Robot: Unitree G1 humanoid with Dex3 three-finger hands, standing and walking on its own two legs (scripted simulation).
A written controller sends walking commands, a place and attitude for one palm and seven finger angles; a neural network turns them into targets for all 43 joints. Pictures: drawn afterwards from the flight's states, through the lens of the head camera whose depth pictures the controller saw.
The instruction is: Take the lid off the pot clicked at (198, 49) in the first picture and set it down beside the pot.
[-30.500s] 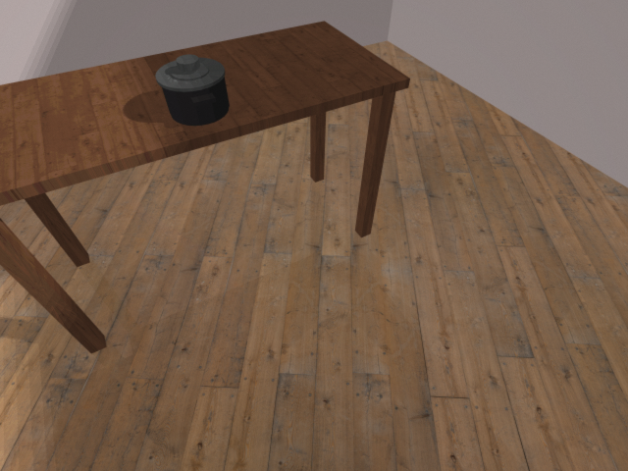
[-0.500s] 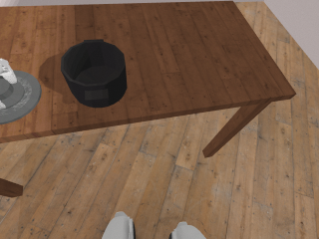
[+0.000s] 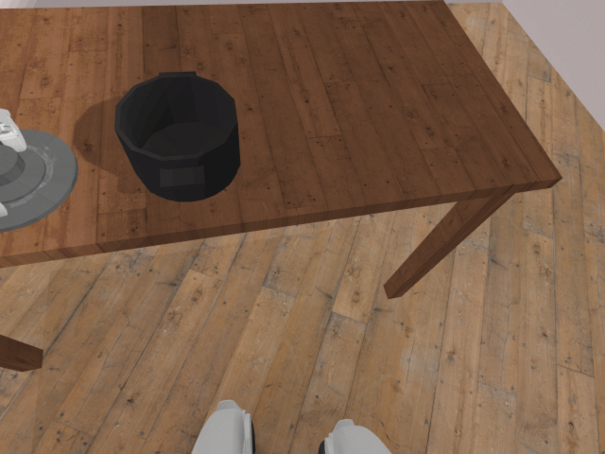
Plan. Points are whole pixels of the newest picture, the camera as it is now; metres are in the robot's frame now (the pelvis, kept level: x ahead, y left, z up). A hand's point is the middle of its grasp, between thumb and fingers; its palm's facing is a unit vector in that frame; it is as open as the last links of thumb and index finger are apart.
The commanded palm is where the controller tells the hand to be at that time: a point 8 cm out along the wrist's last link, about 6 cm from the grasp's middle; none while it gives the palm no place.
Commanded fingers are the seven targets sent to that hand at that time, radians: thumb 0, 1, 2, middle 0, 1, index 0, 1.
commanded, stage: raise the empty hand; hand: left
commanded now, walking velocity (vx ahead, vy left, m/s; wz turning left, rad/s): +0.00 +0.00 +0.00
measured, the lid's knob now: out of the picture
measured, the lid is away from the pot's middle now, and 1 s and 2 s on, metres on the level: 0.23 0.23 0.23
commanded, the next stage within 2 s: draw the hand back to the body in 1.24 s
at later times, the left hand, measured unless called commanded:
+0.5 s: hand out of the picture +0.46 +0.37 +0.11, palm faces -0.39 -0.16 -0.91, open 11.1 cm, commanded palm +0.48 +0.36 +0.17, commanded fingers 0.00 -0.01 0.65 -0.35 -0.86 -0.35 -0.86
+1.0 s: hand out of the picture +0.46 +0.37 +0.16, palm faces -0.36 -0.16 -0.92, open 11.1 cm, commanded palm +0.49 +0.37 +0.23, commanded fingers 0.00 -0.01 0.65 -0.35 -0.86 -0.35 -0.86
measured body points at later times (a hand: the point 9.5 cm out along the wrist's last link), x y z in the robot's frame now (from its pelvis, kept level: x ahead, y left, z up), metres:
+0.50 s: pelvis +0.01 +0.00 +0.01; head +0.10 +0.02 +0.45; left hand +0.47 +0.37 +0.16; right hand +0.03 -0.28 -0.10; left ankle +0.06 +0.09 -0.69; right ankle -0.02 -0.16 -0.69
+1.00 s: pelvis +0.02 +0.00 +0.02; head +0.10 +0.02 +0.46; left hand +0.48 +0.38 +0.21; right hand +0.05 -0.28 -0.09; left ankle +0.06 +0.09 -0.69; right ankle -0.02 -0.16 -0.69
